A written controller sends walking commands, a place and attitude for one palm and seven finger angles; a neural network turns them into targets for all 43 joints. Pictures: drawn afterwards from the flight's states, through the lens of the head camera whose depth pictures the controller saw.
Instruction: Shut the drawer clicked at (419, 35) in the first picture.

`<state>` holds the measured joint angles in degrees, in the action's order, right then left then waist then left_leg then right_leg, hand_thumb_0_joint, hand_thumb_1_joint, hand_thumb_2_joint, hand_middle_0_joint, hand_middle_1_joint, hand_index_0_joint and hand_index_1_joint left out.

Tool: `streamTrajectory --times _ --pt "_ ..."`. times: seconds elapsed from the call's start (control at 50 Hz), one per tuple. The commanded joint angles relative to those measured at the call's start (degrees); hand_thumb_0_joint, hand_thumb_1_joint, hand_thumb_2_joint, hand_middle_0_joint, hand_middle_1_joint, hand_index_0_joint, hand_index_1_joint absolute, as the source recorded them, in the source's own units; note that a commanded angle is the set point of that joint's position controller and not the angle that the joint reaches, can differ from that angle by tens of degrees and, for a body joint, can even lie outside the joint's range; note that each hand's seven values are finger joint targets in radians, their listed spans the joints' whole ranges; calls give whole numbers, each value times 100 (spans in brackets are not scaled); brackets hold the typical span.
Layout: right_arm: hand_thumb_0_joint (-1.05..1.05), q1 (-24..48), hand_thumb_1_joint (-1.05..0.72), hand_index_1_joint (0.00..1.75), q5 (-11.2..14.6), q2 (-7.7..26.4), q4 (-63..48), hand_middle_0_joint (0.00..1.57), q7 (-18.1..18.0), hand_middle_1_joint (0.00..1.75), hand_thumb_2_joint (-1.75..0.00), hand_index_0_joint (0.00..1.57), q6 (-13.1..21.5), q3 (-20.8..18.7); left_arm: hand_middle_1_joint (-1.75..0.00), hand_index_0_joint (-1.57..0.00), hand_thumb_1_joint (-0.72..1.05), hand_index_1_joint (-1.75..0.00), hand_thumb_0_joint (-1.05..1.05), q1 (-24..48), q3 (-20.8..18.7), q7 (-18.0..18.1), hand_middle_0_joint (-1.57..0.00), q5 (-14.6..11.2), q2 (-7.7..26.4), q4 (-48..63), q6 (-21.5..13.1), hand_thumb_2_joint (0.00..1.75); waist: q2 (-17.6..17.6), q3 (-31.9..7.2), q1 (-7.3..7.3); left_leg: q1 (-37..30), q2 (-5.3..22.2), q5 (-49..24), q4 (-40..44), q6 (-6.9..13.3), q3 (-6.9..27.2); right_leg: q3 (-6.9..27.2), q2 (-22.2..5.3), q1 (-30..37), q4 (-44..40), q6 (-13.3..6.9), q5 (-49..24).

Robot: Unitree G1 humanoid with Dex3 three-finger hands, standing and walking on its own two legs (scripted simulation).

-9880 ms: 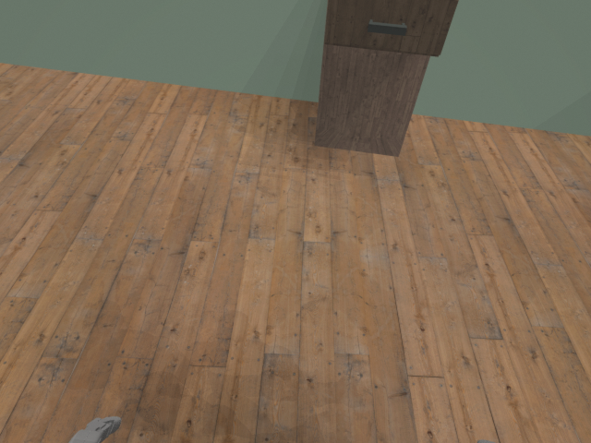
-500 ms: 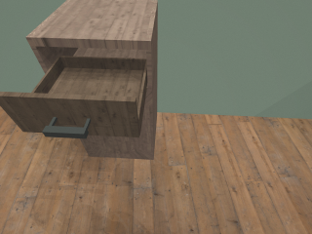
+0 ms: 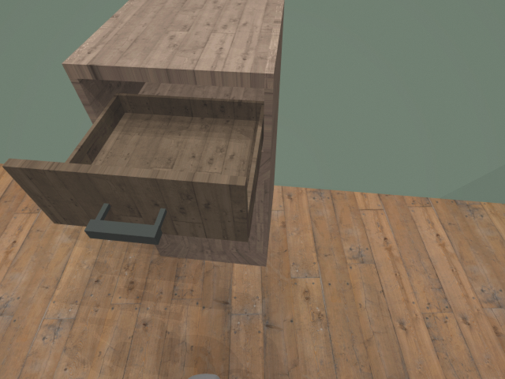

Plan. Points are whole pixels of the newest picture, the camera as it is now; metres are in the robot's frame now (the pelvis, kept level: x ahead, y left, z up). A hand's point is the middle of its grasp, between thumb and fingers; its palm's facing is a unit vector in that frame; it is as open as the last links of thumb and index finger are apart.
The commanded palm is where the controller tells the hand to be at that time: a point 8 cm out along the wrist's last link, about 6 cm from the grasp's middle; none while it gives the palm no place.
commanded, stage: shuffle to correct the standing spot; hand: left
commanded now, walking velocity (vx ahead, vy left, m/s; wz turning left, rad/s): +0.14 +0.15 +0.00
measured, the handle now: (128, 221) +0.37 +0.26 +0.01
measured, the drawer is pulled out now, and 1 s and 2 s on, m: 0.28 0.28 0.28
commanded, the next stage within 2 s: come to a stop and stand still in 0.08 s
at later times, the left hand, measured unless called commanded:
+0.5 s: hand out of the picture +0.10 +0.22 -0.16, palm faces +0.01 -0.97 -0.26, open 7.2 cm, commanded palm none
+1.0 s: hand out of the picture +0.05 +0.27 -0.16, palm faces -0.01 -0.96 -0.26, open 7.3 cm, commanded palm none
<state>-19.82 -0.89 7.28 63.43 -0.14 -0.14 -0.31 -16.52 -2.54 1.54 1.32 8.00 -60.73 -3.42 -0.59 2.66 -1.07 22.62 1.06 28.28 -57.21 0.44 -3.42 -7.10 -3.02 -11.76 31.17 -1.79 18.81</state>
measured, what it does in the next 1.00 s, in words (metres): steps on the spot: left foot, then right foot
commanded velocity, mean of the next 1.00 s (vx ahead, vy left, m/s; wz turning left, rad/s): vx -0.03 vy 0.02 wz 0.00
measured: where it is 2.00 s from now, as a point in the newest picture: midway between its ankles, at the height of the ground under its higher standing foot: outside the picture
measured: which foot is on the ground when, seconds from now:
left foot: up 0.00-0.16, down 0.18-0.44, up 0.46-0.70, down 0.72-1.00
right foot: down 0.00-0.18, up 0.20-0.38, down 0.40-1.00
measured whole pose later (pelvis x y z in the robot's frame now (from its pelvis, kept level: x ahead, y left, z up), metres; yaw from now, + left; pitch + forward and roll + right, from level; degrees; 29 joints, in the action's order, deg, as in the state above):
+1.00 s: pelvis +0.03 +0.08 +0.00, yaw -2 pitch -2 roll +1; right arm -17.4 -0.9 10.9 55.7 -0.8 -0.5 -0.5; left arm -16.8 0.2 1.3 1.1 9.7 -58.8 0.9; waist -2.8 0.6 -0.3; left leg 11.1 -1.8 16.7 -29.1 2.8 -5.9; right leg -2.2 -2.2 -17.2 31.9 -0.9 13.1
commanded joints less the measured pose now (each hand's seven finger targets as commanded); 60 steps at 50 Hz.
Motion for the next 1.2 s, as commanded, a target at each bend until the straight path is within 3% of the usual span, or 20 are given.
streamTrajectory --times 0.0,0.08,0.12,0.14,0.16,0.18,0.22,0.32,0.36,0.38,0.4,0.44,0.62,0.7,0.72,0.76,0.82,0.88,0.94,1.18 --pt "0 97 -90 30 17 116 -559 20 122 30 -90 20 110 -115 -30 -20 90 -30 0 -262 -190 22 -20 64 946 156 37 90 918 295 92 -41 296 -829 988 -105 24 1011 -1506 -684 -1465 -767 -1743" --pt "0 -251 -90 30 -4 289 -423 20 88 30 -90 20 174 -120 -30 -20 90 -30 0 -198 -255 -29 -20 32 1119 176 165 90 791 202 214 -1298 -75 -1745 2484 -171 -553 701 -1035 -1034 -935 -421 -291" --pt "0 -767 -90 30 -36 708 -308 20 25 30 -90 20 215 -198 -30 -20 90 -30 0 -207 -209 -49 -20 41 893 230 261 90 -175 -29 396 -1956 194 -1573 3017 -134 -265 379 -652 -1237 263 -259 356" --pt "0 -1056 -90 30 -125 1203 -342 20 -18 30 -90 20 231 -314 -30 -20 90 -30 0 -232 -182 -69 -20 10 600 340 313 90 -1621 -92 490 -2026 1287 -1614 3634 359 1306 -203 -1 -1860 1559 7 1566" --pt "0 -1259 -90 30 -127 1480 -362 20 -54 30 -90 20 173 -352 -30 -20 90 -30 0 -89 -122 -52 -20 25 402 526 324 90 -2055 -85 571 -1743 1983 -1258 4372 1008 2332 -49 296 -2238 2854 3 2227" --pt "0 -991 -90 30 -133 1423 -459 20 -63 30 -90 20 141 -338 -30 -20 90 -30 0 97 -100 -47 -20 38 400 646 301 90 -1272 204 494 -1340 2090 -771 4518 1306 2432 289 71 -2428 3432 -117 1911" --pt "0 -221 -90 30 -138 1064 -641 20 -113 30 -90 20 207 -218 -30 -20 90 -30 0 47 -55 -33 -20 44 274 507 287 90 -1222 100 198 -700 1857 -1327 4432 1149 2097 588 -196 -2121 3566 -87 1236" --pt "0 540 -90 30 -83 976 -754 20 -204 30 -90 20 233 -138 -30 -20 90 -30 0 -633 111 -36 -20 -75 150 165 306 90 -542 -394 -178 -530 1279 -3510 3624 792 663 369 -3 -222 649 172 36" --pt "0 394 -90 30 -4 787 -667 20 -180 30 -90 20 168 -167 -30 -20 90 -30 0 -790 80 8 -20 -34 448 126 231 90 80 -553 -161 -626 856 -2667 2977 338 394 792 -169 234 -698 163 -1097" --pt "0 291 -90 30 59 570 -674 20 -146 30 -90 20 116 -147 -30 -20 90 -30 0 -648 66 31 -20 0 773 183 193 90 872 -511 -2 -398 442 -1556 2651 40 78 1688 -861 159 -902 -61 -1946" --pt "0 151 -90 30 64 398 -636 20 -127 30 -90 20 47 -138 -30 -20 90 -30 0 -400 49 31 -20 -7 1000 260 182 90 1170 -318 153 -452 174 -885 2541 -115 -30 1917 -1369 -158 -1042 -418 -2727" --pt "0 176 -90 30 28 344 -516 20 -126 30 -90 20 -87 -175 -30 -20 90 -30 0 -141 20 41 -20 -12 999 356 191 90 1528 -158 141 -494 105 -315 1830 -164 21 1835 -1356 -420 -1142 -634 -3034" --pt "0 255 -90 30 64 349 -459 20 -150 30 -90 20 -73 -183 -30 -20 90 -30 0 -134 -113 106 -20 -7 1128 411 269 90 630 -511 -18 -475 2 -575 2359 -271 59 1684 -1317 550 -672 -989 -3886" --pt "0 -153 -90 30 28 562 -344 20 -189 30 -90 20 65 -219 -30 -20 90 -30 0 120 -75 76 -20 -66 786 535 342 90 -198 -652 135 -1771 637 -2727 3772 62 605 1068 -450 -237 -132 -284 -1833" --pt "0 613 -90 30 58 1049 -807 20 -149 30 -90 20 74 -316 -30 -20 90 -30 0 -432 -2 294 -20 -115 867 277 193 90 -830 -853 -75 -1253 818 -2708 2439 -48 97 1101 -675 205 -303 -106 -2863" --pt "0 394 -90 30 23 402 -980 20 -110 30 -90 20 30 -172 -30 -20 90 -30 0 86 0 198 -20 -40 1274 553 230 90 -938 -437 166 -964 141 -762 2803 -91 153 1880 -1220 -496 -691 -564 -787" --pt "0 90 -90 30 -34 716 -1081 20 -94 30 -90 20 85 -146 -30 -20 90 -30 0 162 95 118 -20 -5 862 623 362 90 -1445 154 161 -393 865 -1072 3945 285 1033 645 -2 -616 -23 -136 280" --pt "0 351 -90 30 -14 898 -1282 20 -101 30 -90 20 81 -138 -30 -20 90 -30 0 -68 164 31 -20 17 688 483 382 90 -161 609 0 331 759 136 4264 369 1078 693 11 -230 -159 -83 -90" --pt "0 159 -90 30 -29 949 -1203 20 -95 30 -90 20 96 -116 -30 -20 90 -30 0 -87 174 10 -20 -5 698 479 354 90 145 557 56 72 598 195 4327 321 1009 915 -54 -393 -367 -99 103" --pt "0 -127 -90 30 -3 824 -675 20 -105 30 -90 20 206 30 -30 -20 90 -30 0 -160 228 14 -20 -72 739 225 233 90 257 -34 134 -904 436 -1148 4011 258 586 1232 -297 -336 -699 -108 -449"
